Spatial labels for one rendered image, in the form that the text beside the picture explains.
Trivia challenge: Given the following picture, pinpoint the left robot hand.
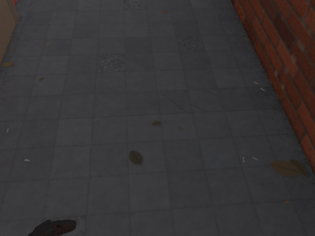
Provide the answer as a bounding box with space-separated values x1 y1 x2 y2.
28 219 77 236

